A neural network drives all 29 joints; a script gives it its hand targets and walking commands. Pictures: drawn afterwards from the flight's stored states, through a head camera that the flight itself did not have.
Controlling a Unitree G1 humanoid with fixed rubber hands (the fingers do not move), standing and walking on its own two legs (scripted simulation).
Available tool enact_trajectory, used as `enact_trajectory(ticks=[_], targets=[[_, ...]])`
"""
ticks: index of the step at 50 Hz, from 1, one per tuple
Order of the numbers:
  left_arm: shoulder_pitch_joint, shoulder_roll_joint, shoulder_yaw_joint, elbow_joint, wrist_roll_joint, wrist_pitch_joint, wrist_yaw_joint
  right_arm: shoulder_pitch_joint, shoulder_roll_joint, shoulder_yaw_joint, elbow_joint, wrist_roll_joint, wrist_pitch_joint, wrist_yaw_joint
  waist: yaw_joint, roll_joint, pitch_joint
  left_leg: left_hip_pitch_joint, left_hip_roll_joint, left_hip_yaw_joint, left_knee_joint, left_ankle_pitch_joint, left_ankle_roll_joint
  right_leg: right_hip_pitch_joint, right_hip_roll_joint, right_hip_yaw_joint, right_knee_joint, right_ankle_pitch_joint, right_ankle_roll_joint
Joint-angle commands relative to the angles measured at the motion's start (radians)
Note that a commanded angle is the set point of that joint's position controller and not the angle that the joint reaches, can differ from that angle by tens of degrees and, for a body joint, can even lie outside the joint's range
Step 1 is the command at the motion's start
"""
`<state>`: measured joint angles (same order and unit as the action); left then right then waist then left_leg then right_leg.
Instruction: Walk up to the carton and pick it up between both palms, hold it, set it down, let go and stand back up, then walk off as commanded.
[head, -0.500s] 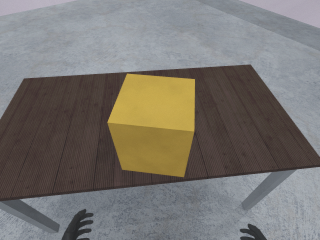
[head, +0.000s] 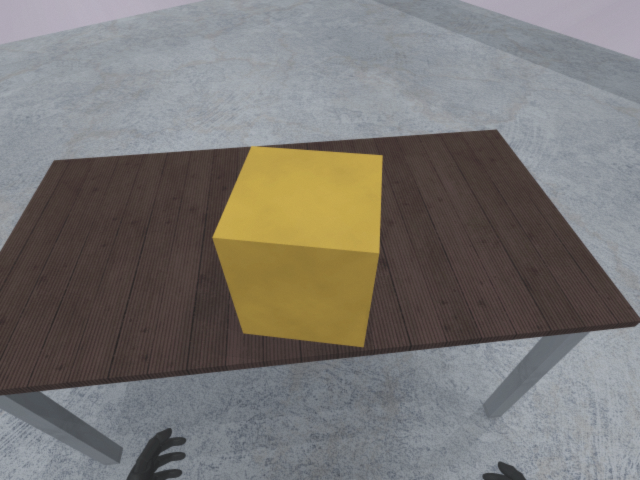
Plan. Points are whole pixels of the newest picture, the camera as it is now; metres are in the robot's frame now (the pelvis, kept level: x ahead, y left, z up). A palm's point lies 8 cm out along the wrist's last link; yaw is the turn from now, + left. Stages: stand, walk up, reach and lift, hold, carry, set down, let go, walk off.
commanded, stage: stand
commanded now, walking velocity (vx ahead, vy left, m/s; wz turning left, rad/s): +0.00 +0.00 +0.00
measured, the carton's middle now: (308, 249) +0.45 +0.05 -0.01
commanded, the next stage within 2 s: none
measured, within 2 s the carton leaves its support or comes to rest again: neither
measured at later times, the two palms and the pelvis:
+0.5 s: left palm out of the picture +0.09 +0.25 -0.10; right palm out of the picture +0.06 -0.24 -0.13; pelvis -0.02 +0.00 +0.00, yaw +1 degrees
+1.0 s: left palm out of the picture +0.07 +0.25 -0.10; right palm out of the picture +0.05 -0.25 -0.12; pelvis -0.02 -0.01 +0.01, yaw +1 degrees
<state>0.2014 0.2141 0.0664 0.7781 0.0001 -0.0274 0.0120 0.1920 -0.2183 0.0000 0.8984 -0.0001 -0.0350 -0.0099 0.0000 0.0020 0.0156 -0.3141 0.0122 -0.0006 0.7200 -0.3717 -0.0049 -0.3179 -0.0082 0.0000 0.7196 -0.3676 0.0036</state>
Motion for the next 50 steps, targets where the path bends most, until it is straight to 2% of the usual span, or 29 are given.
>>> enact_trajectory(ticks=[1,2,3,5,6,9,10,12,13,14,15,16,17,20,22,24,25,26,29,31,36,38,40,43,45,46,48,49,50], targets=[[-0.068,0.278,0.048,-0.013,0.024,-0.037,0.003,-0.082,-0.286,-0.087,-0.060,-0.026,-0.030,-0.005,0.005,0.005,-0.009,-0.024,0.080,-0.149,-0.225,0.127,0.084,0.061,-0.081,0.112,-0.185,0.179,-0.085],[-0.051,0.274,0.044,-0.008,0.028,-0.038,0.005,-0.082,-0.266,-0.083,-0.052,-0.025,-0.028,-0.001,0.011,0.012,-0.008,-0.009,0.069,-0.122,-0.216,0.135,0.072,0.061,-0.090,0.116,-0.205,0.167,-0.088],[-0.075,0.277,0.047,-0.010,0.030,-0.038,0.004,-0.071,-0.269,-0.084,-0.049,-0.026,-0.029,-0.002,-0.004,-0.036,-0.002,-0.001,0.059,-0.114,-0.198,0.126,0.070,0.036,-0.098,0.138,-0.219,0.151,-0.094],[-0.068,0.283,0.044,0.004,0.032,-0.040,0.004,-0.061,-0.263,-0.081,-0.026,-0.033,-0.030,-0.001,-0.005,-0.022,0.028,0.021,0.053,-0.116,-0.208,0.131,0.069,0.000,-0.117,0.163,-0.247,0.116,-0.098],[-0.052,0.282,0.042,0.004,0.021,-0.034,0.003,-0.045,-0.276,-0.083,-0.031,-0.029,-0.030,-0.004,-0.006,-0.002,0.005,0.053,0.056,-0.116,-0.201,0.152,0.068,-0.009,-0.116,0.163,-0.260,0.115,-0.098],[-0.070,0.282,0.041,0.016,0.021,-0.038,0.004,-0.066,-0.281,-0.087,-0.014,-0.022,-0.029,0.000,0.001,-0.064,-0.014,0.021,0.066,-0.132,-0.216,0.188,0.071,0.049,-0.095,0.117,-0.229,0.174,-0.088],[-0.075,0.270,0.041,0.017,0.021,-0.040,0.003,-0.067,-0.292,-0.084,-0.005,-0.024,-0.026,0.000,0.007,-0.023,-0.018,0.029,0.064,-0.127,-0.211,0.192,0.070,0.049,-0.103,0.136,-0.239,0.178,-0.085],[-0.080,0.278,0.042,0.026,0.022,-0.038,0.006,-0.071,-0.270,-0.084,0.000,-0.027,-0.025,0.003,0.000,-0.062,-0.014,0.030,0.056,-0.127,-0.211,0.155,0.068,0.042,-0.121,0.152,-0.262,0.130,-0.088],[-0.087,0.296,0.044,0.034,0.024,-0.039,0.009,-0.072,-0.269,-0.083,-0.002,-0.023,-0.026,0.004,-0.013,-0.026,-0.003,0.048,0.060,-0.113,-0.218,0.157,0.061,0.023,-0.114,0.154,-0.268,0.158,-0.090],[-0.072,0.273,0.037,0.033,0.024,-0.038,0.006,-0.094,-0.268,-0.078,0.000,-0.029,-0.025,0.003,0.010,-0.015,0.008,0.026,0.068,-0.128,-0.225,0.162,0.073,0.032,-0.105,0.140,-0.259,0.156,-0.087],[-0.079,0.284,0.041,0.036,0.023,-0.037,0.008,-0.065,-0.272,-0.081,0.007,-0.022,-0.025,0.002,-0.006,-0.052,0.012,0.022,0.063,-0.125,-0.230,0.162,0.071,0.045,-0.104,0.138,-0.266,0.171,-0.084],[-0.077,0.276,0.035,0.042,0.022,-0.037,0.009,-0.055,-0.282,-0.084,0.021,-0.024,-0.024,-0.003,0.000,-0.059,-0.005,0.018,0.062,-0.135,-0.230,0.157,0.073,0.063,-0.118,0.140,-0.269,0.165,-0.088],[-0.073,0.290,0.037,0.039,0.022,-0.042,0.006,-0.054,-0.269,-0.081,0.022,-0.018,-0.021,-0.002,-0.009,-0.039,-0.017,0.060,0.056,-0.110,-0.216,0.160,0.062,0.034,-0.131,0.171,-0.280,0.160,-0.090],[-0.075,0.280,0.040,0.053,0.024,-0.038,0.010,-0.074,-0.277,-0.084,0.022,-0.025,-0.025,0.000,-0.002,-0.045,-0.010,0.035,0.067,-0.136,-0.231,0.144,0.068,0.045,-0.109,0.145,-0.276,0.136,-0.084],[-0.095,0.296,0.043,0.045,0.023,-0.036,0.009,-0.072,-0.278,-0.078,0.026,-0.025,-0.027,0.001,-0.007,-0.012,0.002,0.014,0.068,-0.139,-0.251,0.157,0.069,0.042,-0.101,0.136,-0.256,0.134,-0.078],[-0.083,0.276,0.042,0.058,0.018,-0.037,0.008,-0.081,-0.289,-0.079,0.036,-0.030,-0.029,0.000,0.004,-0.051,0.006,0.004,0.069,-0.145,-0.253,0.143,0.075,0.046,-0.102,0.128,-0.256,0.125,-0.080],[-0.061,0.282,0.041,0.073,0.020,-0.030,0.004,-0.084,-0.300,-0.079,0.042,-0.027,-0.032,-0.001,0.012,-0.006,0.012,0.010,0.076,-0.156,-0.264,0.108,0.075,0.042,-0.100,0.140,-0.270,0.112,-0.079],[-0.060,0.292,0.043,0.075,0.018,-0.032,0.005,-0.074,-0.289,-0.082,0.041,-0.025,-0.026,0.003,-0.003,-0.006,0.001,0.022,0.075,-0.145,-0.255,0.109,0.065,0.043,-0.107,0.147,-0.277,0.103,-0.083],[-0.103,0.276,0.036,0.069,0.017,-0.031,0.007,-0.080,-0.263,-0.071,0.041,-0.030,-0.029,-0.001,0.000,-0.054,0.017,0.011,0.082,-0.171,-0.285,0.080,0.075,0.031,-0.101,0.143,-0.294,0.054,-0.076],[-0.081,0.296,0.041,0.085,0.022,-0.035,0.007,-0.086,-0.278,-0.074,0.048,-0.034,-0.026,0.001,0.006,0.003,0.010,0.013,0.068,-0.144,-0.279,0.102,0.070,0.053,-0.107,0.143,-0.304,0.081,-0.071],[-0.077,0.281,0.035,0.098,0.018,-0.038,0.001,-0.054,-0.262,-0.069,0.056,-0.022,-0.026,0.004,-0.007,-0.061,-0.022,0.047,0.062,-0.125,-0.258,0.148,0.064,0.065,-0.126,0.162,-0.324,0.139,-0.075],[-0.097,0.290,0.041,0.105,0.023,-0.035,0.005,-0.067,-0.260,-0.071,0.061,-0.021,-0.029,0.003,-0.016,-0.036,-0.010,0.073,0.064,-0.122,-0.267,0.145,0.059,0.020,-0.127,0.164,-0.325,0.095,-0.078],[-0.076,0.268,0.036,0.103,0.017,-0.036,0.001,-0.069,-0.274,-0.068,0.062,-0.029,-0.024,0.001,0.014,0.001,-0.009,0.031,0.087,-0.153,-0.303,0.128,0.070,0.060,-0.104,0.127,-0.307,0.081,-0.068],[-0.084,0.272,0.033,0.120,0.024,-0.035,0.000,-0.087,-0.250,-0.063,0.052,-0.024,-0.030,0.002,0.005,-0.036,-0.021,0.022,0.084,-0.156,-0.318,0.093,0.069,0.086,-0.104,0.130,-0.320,0.085,-0.065],[-0.081,0.292,0.038,0.128,0.019,-0.041,0.000,-0.068,-0.276,-0.069,0.069,-0.023,-0.031,0.002,-0.006,-0.015,-0.028,0.049,0.073,-0.135,-0.317,0.141,0.061,0.075,-0.112,0.144,-0.320,0.103,-0.067],[-0.083,0.267,0.037,0.115,0.014,-0.036,0.002,-0.076,-0.275,-0.064,0.063,-0.024,-0.032,0.003,0.014,-0.011,-0.053,0.043,0.086,-0.152,-0.309,0.173,0.066,0.098,-0.108,0.125,-0.301,0.107,-0.064],[-0.089,0.278,0.038,0.124,0.022,-0.036,0.002,-0.080,-0.263,-0.065,0.064,-0.026,-0.034,0.003,0.005,-0.039,-0.040,0.054,0.077,-0.140,-0.309,0.166,0.061,0.084,-0.107,0.127,-0.315,0.119,-0.068],[-0.067,0.277,0.036,0.122,0.015,-0.036,-0.001,-0.070,-0.277,-0.066,0.072,-0.025,-0.031,0.000,0.015,-0.015,-0.039,0.053,0.074,-0.136,-0.290,0.162,0.060,0.084,-0.117,0.135,-0.324,0.110,-0.067],[-0.082,0.265,0.033,0.125,0.021,-0.034,-0.001,-0.072,-0.256,-0.064,0.066,-0.019,-0.028,0.003,0.001,-0.062,-0.046,0.073,0.077,-0.132,-0.296,0.155,0.058,0.071,-0.116,0.135,-0.331,0.120,-0.067]])
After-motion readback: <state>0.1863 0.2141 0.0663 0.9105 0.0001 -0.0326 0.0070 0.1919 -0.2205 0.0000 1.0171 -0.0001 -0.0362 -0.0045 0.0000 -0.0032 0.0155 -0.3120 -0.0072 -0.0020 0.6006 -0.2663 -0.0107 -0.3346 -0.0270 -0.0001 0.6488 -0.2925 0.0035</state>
